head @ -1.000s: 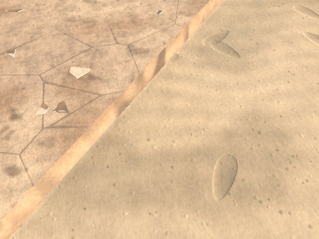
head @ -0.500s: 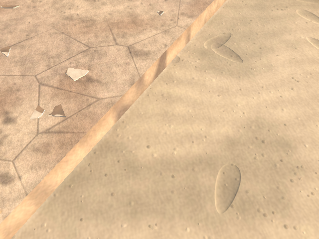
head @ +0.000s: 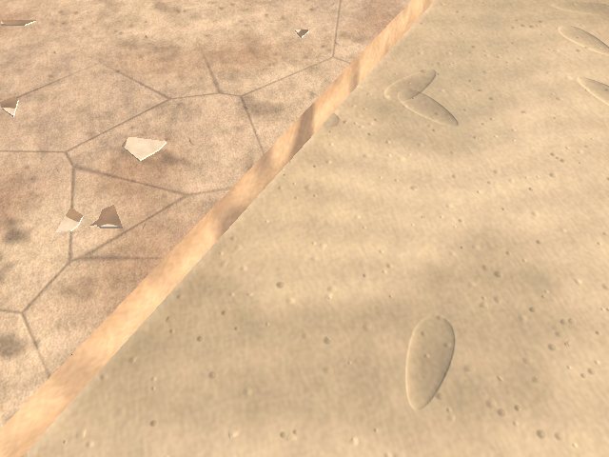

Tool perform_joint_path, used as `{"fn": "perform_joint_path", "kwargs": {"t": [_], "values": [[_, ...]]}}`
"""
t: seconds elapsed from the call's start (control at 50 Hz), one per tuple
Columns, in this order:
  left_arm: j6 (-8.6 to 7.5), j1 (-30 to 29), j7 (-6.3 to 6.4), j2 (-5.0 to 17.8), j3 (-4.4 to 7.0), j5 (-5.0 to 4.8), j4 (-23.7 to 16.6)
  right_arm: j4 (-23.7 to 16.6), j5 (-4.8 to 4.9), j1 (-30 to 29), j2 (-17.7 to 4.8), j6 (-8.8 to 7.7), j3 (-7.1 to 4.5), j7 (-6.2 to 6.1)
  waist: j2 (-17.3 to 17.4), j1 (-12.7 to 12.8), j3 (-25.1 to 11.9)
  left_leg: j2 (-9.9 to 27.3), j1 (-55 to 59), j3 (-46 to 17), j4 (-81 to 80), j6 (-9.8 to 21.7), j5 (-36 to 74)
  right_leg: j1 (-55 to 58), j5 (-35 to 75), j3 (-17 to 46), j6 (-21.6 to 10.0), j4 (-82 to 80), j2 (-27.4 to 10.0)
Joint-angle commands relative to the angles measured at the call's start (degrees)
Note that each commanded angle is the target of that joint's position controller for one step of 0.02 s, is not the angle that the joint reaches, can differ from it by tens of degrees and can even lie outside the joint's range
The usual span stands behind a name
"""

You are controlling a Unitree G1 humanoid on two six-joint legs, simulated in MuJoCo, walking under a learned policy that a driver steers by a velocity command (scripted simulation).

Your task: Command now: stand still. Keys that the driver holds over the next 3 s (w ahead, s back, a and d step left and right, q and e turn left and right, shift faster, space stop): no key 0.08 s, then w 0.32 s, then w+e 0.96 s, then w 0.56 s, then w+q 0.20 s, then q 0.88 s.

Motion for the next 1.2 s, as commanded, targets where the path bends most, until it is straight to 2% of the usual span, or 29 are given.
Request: {"fn": "perform_joint_path", "kwargs": {"t": [0.02, 0.08, 0.12, 0.14, 0.18, 0.22, 0.28, 0.32, 0.34, 0.36, 0.38, 0.4, 0.42, 0.44, 0.5, 0.62, 0.76, 0.82, 0.86, 0.88, 0.9, 0.92, 0.94, 0.96, 0.98, 1.0, 1.04, 1.1, 1.2], "values": [[-0.28, 5.3, 0.13, 4.87, 0.72, -0.02, -0.53, -1.86, 0.02, -1.03, -5.46, -0.52, -0.68, -0.18, -0.85, -0.06, 0.52, 2.84, 11.14, -3.78, -2.96, 2.74, 7.03, -13.56, 4.33, 2.55, -1.14, -8.65, -2.61], [-0.32, 5.92, 0.12, 4.7, 0.71, -0.04, -0.67, -1.53, 0.04, -0.66, -5.43, -0.53, -0.57, -0.21, -0.86, -0.08, 0.47, 2.84, 11.06, -3.8, -2.96, 2.75, 7.28, -13.4, 4.94, 2.5, -1.17, -8.66, -2.55], [-0.11, 7.62, 0.26, 5.88, 1.2, -0.51, -0.32, -0.79, 0.35, 0.53, -5.28, -0.45, -0.61, -0.21, -2.85, 0.23, 0.72, 0.2, 9.12, -1.0, -0.49, 2.46, -8.43, -13.41, -7.89, 4.26, -3.23, -10.96, -3.32], [-0.11, 7.15, 0.41, 7.72, 1.79, -0.86, -1.12, -1.05, 0.59, -0.06, -5.62, -0.7, -0.82, -0.13, -5.16, 0.61, 2.84, -1.72, 4.71, 1.14, 2.62, 2.07, -16.13, -13.32, -15.23, 7.62, -5.54, -12.96, -5.41], [-1.0, 7.34, 0.63, 11.31, 3.05, -1.55, -2.31, -3.57, 1.19, -5.22, -5.38, -2.35, -0.76, 0.62, -9.36, 2.29, 8.81, -1.43, -7.52, 3.21, 11.27, 2.15, -14.21, -9.74, -21.95, 19.54, -10.94, -19.54, -15.06], [-2.48, 7.44, 0.59, 11.09, 3.44, -1.38, -2.61, -4.93, 1.48, -7.14, -5.17, -4.27, -0.71, 1.58, -9.08, 2.51, 11.69, 2.51, -17.28, 0.64, 16.43, 3.25, -14.39, -3.43, -12.6, 23.45, -13.22, -19.47, -20.1], [-3.09, 7.91, -0.3, 9.98, 3.38, -1.86, -2.97, -5.83, 2.25, -6.66, -4.62, -6.13, -0.64, 2.87, -7.33, 1.53, 10.27, 3.4, -16.6, 1.97, 10.0, 3.88, -16.23, 1.99, 2.43, 17.39, -10.9, -15.03, -17.71], [-2.81, 4.49, -0.93, 10.98, 3.37, -1.72, -4.35, -1.79, 2.15, 4.14, -5.22, -6.28, -1.75, 3.26, -6.79, -3.84, 4.88, -2.69, 7.27, 7.5, 2.1, 3.77, -5.66, -8.8, 16.06, 9.9, -7.95, -8.1, -11.93], [-2.99, 3.24, -1.09, 11.29, 3.31, -1.53, -4.9, 0.79, 2.03, 12.74, -7.63, -6.08, -3.12, 3.29, -5.29, -7.79, 0.32, -2.5, 18.75, 5.09, 1.7, 4.84, -3.11, -13.48, 26.96, 5.98, -6.11, 1.36, -8.98], [-3.49, 0.95, -1.08, 8.47, 2.53, -1.48, -7.35, 1.85, 1.63, 21.5, -13.7, -6.17, -4.76, 2.88, 7.32, -10.8, -3.45, 10.21, 29.1, -17.33, -7.95, 11.04, -10.48, -25.74, 24.74, -1.3, -1.09, 23.16, -1.32], [-4.77, 1.02, -0.97, 4.15, 1.44, -1.71, -9.18, 2.51, 0.8, 25.85, -14.38, -6.6, -3.92, 3.25, 17.01, -10.03, -10.1, 22.17, 35.23, -43.29, -20.1, 17.67, -13.02, -34.5, -7.11, 4.23, -0.18, 40.33, 4.09], [-5.6, -1.82, -1.34, 6.74, 2.32, -3.41, -10.12, 1.56, 0.39, 20.02, -10.48, -7.39, -2.22, 3.14, 10.31, -7.12, -5.68, 22.93, 30.95, -41.91, -20.0, 16.4, -16.94, -39.67, -5.94, 10.05, -2.11, 48.06, 0.56], [-5.86, -3.16, -1.68, 7.96, 2.59, -4.08, -10.5, -0.35, 0.52, 14.47, -8.12, -7.71, -1.32, 3.11, 6.63, -5.2, -1.5, 21.37, 25.71, -32.56, -19.63, 13.73, -15.71, -41.02, -0.39, 9.61, -4.09, 48.6, -2.49], [-5.79, -3.22, -1.55, 7.9, 2.96, -3.75, -10.02, -1.38, 0.33, 10.88, -6.71, -7.86, -0.59, 3.32, 2.78, -3.39, 0.34, 19.14, 21.23, -24.94, -20.55, 11.35, -12.43, -39.66, 5.36, 9.06, -5.11, 45.82, -4.98], [-3.78, -0.96, -1.62, 7.23, 4.09, -3.16, -8.76, -1.29, -0.69, 10.55, -4.89, -7.68, 0.39, 3.08, 4.18, -0.8, 1.55, 13.39, 14.28, -9.44, -22.57, 7.12, -0.75, -33.01, 11.84, 8.15, -5.19, 38.73, -7.3], [-2.78, -11.02, -2.44, 5.85, 3.94, -2.35, -13.44, -1.64, -1.7, 13.17, -8.12, -7.42, 0.07, 0.93, 1.92, -1.45, 3.98, 13.8, 15.14, -0.24, -25.15, 7.66, 9.54, -41.35, 22.83, 8.93, -2.3, 25.57, -6.37], [-3.15, -23.9, -5.23, 4.51, 2.29, -1.97, -19.93, -2.21, -0.41, 18.43, -9.56, -6.37, -0.54, 0.22, 1.23, -4.54, 6.45, 15.74, 23.62, 8.63, -22.55, 6.45, 18.56, -40.42, 25.45, 0.56, -4.11, 9.4, -4.74], [-3.12, -22.34, -6.45, 6.93, 3.3, -2.1, -21.87, -3.84, -0.11, 16.73, -12.15, -5.31, -1.23, -0.13, 5.06, -1.13, 2.31, 16.78, 27.0, 11.55, -12.76, 5.11, 46.43, -31.16, 17.65, -4.59, -7.06, 7.96, -0.05], [-2.75, -9.57, -6.59, 12.07, 5.82, -2.37, -19.84, -5.5, -0.12, 14.3, -14.22, -4.46, -1.71, -0.45, 7.81, 6.33, -5.64, 16.28, 24.56, 12.18, 5.25, 3.77, 58.99, -13.77, 14.8, -5.81, -10.14, 6.49, 4.43], [-2.33, -0.32, -5.6, 16.15, 7.98, -2.37, -17.69, -6.74, 0.03, 13.15, -14.38, -4.69, -1.59, -0.37, 5.72, 11.23, -10.37, 13.86, 14.3, 12.38, 20.26, 1.56, 49.09, 2.68, 16.47, -0.83, -12.54, 2.78, 3.77], [-1.91, 3.53, -4.35, 21.57, 9.04, -2.13, -16.82, -9.12, -1.45, 17.64, -6.63, -6.02, 0.41, 0.69, -9.92, 6.55, -16.75, 4.86, -9.99, 10.62, 43.72, -1.58, -2.2, 23.74, 11.88, 26.43, -20.27, 2.39, -11.05], [-2.46, 4.41, -4.37, 21.02, 8.15, -1.25, -18.02, -11.59, 0.51, 16.72, -6.01, -9.1, 1.23, 1.75, -10.05, 5.24, -26.26, -2.75, -20.73, -3.75, 55.4, -1.3, -23.45, 31.2, 3.67, 54.03, -26.91, -10.54, -20.11], [-2.97, 3.78, -4.36, 16.96, 7.05, -0.64, -17.5, -14.03, 2.76, 8.02, -10.68, -10.79, -0.28, 2.23, -6.02, 7.52, -19.72, 0.69, -26.88, -8.08, 55.94, 0.55, -18.78, 27.54, 5.35, 46.97, -22.26, -14.02, -17.75], [-3.56, -0.74, -4.35, 14.54, 6.34, -1.19, -18.06, -15.14, 2.86, 5.93, -10.55, -11.31, -0.17, 2.08, -3.29, 5.09, -12.43, 3.43, -27.35, -7.35, 51.17, 1.51, -13.25, 17.94, 10.48, 37.63, -19.85, -14.12, -15.6], [-3.93, -6.15, -4.58, 12.49, 5.58, -1.34, -19.49, -14.36, 1.63, 6.12, -10.62, -11.04, -0.56, 1.45, 1.74, 1.77, -8.46, 5.85, -23.34, -6.88, 46.47, 1.22, -10.07, 7.6, 16.25, 30.61, -17.98, -14.6, -12.74], [-4.1, -9.48, -4.52, 11.1, 5.06, -0.94, -20.62, -14.14, 0.94, 7.94, -11.09, -10.08, -1.21, 1.11, 1.35, -0.88, -6.7, 7.67, -18.46, -7.1, 42.63, 0.68, -8.39, -0.02, 20.35, 25.73, -16.99, -15.49, -10.7], [-4.19, -10.39, -4.07, 11.25, 4.9, -1.01, -21.26, -15.0, 0.08, 9.36, -10.49, -8.15, -1.58, 1.04, -0.32, -2.99, -5.29, 8.93, -14.22, -6.57, 37.43, -0.9, -7.47, -7.53, 23.09, 22.05, -16.86, -17.29, -8.43], [-4.33, -7.08, -2.71, 14.04, 5.52, -1.21, -21.19, -17.88, -1.34, 3.68, -9.22, -6.98, -1.33, 0.53, -1.72, -1.94, -3.16, 7.98, -15.32, -4.65, 27.1, -3.8, -0.37, -12.46, 26.38, 17.94, -16.76, -18.56, -6.5], [-3.54, -1.99, -1.76, 14.65, 5.65, -1.72, -21.07, -21.57, -0.51, -7.73, -7.68, -7.65, -0.47, 1.06, -4.92, 2.88, -2.01, 2.94, -12.59, -3.69, 4.01, -4.16, 15.21, -11.46, 19.51, 16.57, -12.78, -16.41, -3.66]]}}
